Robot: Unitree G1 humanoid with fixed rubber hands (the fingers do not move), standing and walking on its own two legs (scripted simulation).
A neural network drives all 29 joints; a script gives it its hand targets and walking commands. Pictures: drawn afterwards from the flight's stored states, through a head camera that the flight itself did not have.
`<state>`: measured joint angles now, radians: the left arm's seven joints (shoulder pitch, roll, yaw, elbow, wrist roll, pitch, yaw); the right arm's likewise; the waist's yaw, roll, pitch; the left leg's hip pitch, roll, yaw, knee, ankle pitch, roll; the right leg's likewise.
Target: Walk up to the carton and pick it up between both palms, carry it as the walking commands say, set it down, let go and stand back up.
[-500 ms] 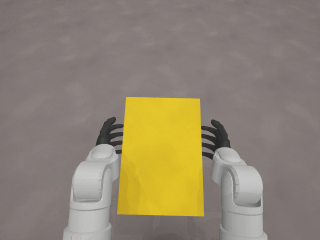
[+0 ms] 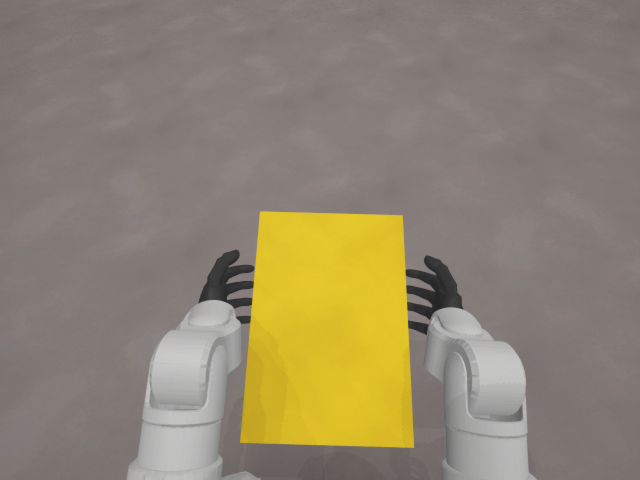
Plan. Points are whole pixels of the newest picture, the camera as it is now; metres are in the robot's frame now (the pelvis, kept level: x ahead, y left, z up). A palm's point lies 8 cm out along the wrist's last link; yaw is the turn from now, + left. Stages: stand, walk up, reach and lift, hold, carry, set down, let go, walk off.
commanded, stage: carry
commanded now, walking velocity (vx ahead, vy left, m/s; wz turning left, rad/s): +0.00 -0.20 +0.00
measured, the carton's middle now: (327, 329) +0.32 -0.02 -0.02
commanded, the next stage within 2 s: none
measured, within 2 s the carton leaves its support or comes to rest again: neither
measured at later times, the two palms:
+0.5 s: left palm (331, 359) +0.23 -0.02 +0.10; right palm (578, 350) +0.23 -0.27 +0.09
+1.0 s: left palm (447, 443) +0.15 -0.11 +0.10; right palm out of the picture +0.16 -0.37 +0.11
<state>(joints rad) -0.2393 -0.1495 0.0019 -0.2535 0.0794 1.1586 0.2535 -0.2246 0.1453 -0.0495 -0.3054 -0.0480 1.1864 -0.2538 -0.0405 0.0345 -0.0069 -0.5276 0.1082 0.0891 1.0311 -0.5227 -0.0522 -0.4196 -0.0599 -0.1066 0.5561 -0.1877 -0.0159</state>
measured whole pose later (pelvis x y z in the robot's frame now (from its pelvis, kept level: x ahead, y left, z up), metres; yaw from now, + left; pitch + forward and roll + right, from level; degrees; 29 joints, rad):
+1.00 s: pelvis -0.13 -0.25 +0.01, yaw +1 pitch +3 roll -3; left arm -0.23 -0.15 -0.03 -0.32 0.05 1.19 0.28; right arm -0.22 0.14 -0.05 -0.31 -0.08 1.15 -0.24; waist 0.05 -0.01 -0.04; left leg -0.33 0.14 0.09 0.50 -0.22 -0.02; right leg -0.59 -0.05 -0.03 0.99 -0.35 0.04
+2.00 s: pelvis -0.26 -0.51 +0.00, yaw +1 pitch +2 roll +0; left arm -0.22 -0.15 0.02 -0.27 0.09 1.17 0.25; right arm -0.21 0.14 -0.01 -0.32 -0.04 1.20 -0.26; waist -0.05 0.02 -0.05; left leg -0.34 0.04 0.09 0.63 -0.38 -0.03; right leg -0.41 -0.07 -0.12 0.55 -0.18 -0.01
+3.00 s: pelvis -0.26 -0.51 +0.00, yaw +2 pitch +2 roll +1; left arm -0.24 -0.15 0.01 -0.25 0.08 1.21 0.25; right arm -0.23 0.15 -0.03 -0.27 -0.09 1.20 -0.25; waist 0.01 -0.02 -0.07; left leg -0.31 0.02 0.09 0.57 -0.29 0.01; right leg -0.40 -0.08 -0.12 0.56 -0.19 -0.01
